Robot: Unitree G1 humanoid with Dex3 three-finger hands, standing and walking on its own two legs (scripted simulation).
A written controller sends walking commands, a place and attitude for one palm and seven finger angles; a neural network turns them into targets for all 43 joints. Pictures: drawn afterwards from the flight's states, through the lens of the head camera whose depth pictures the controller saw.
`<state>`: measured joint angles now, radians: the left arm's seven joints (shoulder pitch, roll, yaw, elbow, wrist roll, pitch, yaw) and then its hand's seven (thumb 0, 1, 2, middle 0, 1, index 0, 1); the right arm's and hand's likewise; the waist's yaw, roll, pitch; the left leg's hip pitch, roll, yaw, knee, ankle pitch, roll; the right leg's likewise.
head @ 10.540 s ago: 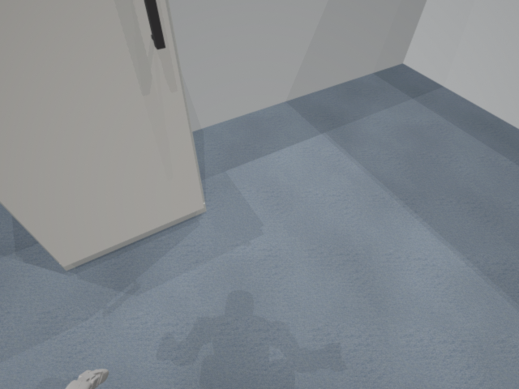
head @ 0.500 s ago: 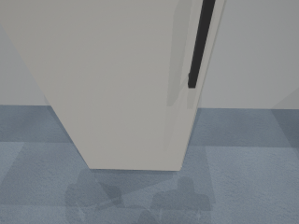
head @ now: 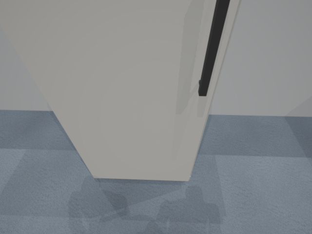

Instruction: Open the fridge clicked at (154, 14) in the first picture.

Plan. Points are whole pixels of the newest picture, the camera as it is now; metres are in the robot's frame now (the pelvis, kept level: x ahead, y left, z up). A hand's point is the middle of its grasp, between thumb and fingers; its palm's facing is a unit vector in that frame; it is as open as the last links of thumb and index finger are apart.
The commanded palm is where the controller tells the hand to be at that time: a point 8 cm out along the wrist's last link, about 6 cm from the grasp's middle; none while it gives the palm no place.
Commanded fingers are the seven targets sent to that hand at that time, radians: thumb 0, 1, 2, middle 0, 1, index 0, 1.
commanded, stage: look again from close up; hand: right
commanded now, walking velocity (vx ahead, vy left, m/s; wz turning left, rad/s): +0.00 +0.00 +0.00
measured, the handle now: (213, 32) +0.52 -0.11 +0.27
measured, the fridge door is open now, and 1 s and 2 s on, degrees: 0 0 0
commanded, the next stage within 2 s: raise the hand to about handle height in 0.38 s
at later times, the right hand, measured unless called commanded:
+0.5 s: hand out of the picture +0.00 -0.16 -0.18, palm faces +0.03 +0.99 -0.17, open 7.4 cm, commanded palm +0.10 -0.21 -0.07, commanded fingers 0.00 -0.85 -0.88 0.20 0.33 0.20 0.33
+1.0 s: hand (246, 225) +0.16 -0.18 +0.01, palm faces +0.18 +0.98 -0.07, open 9.1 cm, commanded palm +0.15 -0.23 +0.03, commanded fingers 0.00 -0.27 -0.63 0.25 0.70 0.25 0.70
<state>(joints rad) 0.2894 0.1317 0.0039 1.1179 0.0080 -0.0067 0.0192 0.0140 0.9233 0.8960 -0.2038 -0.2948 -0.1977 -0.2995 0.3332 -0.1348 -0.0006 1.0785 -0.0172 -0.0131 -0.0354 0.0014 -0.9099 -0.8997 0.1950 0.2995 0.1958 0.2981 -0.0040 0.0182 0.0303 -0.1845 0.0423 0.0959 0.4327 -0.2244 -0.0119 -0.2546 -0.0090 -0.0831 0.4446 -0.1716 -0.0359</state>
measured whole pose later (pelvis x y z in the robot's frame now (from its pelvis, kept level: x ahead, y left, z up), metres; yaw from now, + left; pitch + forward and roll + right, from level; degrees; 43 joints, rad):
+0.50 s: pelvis +0.01 +0.00 +0.00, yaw +0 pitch -1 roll +1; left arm 0.28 0.14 0.00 1.12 0.01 -0.01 0.02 0.01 0.92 0.90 -0.20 -0.29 -0.20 -0.30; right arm 0.33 -0.14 0.00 1.09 -0.02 -0.02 -0.04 0.00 -0.91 -0.90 0.20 0.30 0.20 0.30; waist -0.01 0.01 0.03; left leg -0.17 0.04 0.09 0.42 -0.23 -0.01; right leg -0.24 -0.01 -0.09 0.44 -0.18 -0.03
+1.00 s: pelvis +0.01 +0.04 -0.05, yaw -2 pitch +5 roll +1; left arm 0.17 0.25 0.04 0.50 -0.04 -0.21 0.06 0.01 0.91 0.90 -0.20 -0.29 -0.20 -0.30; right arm 0.58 -0.23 -0.21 -0.09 0.28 -0.38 0.23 0.01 -0.50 -0.72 0.23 0.56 0.23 0.56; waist -0.05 0.00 -0.07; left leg -0.50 0.01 0.15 0.88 -0.47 0.05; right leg -0.60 -0.06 0.00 0.91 -0.39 0.02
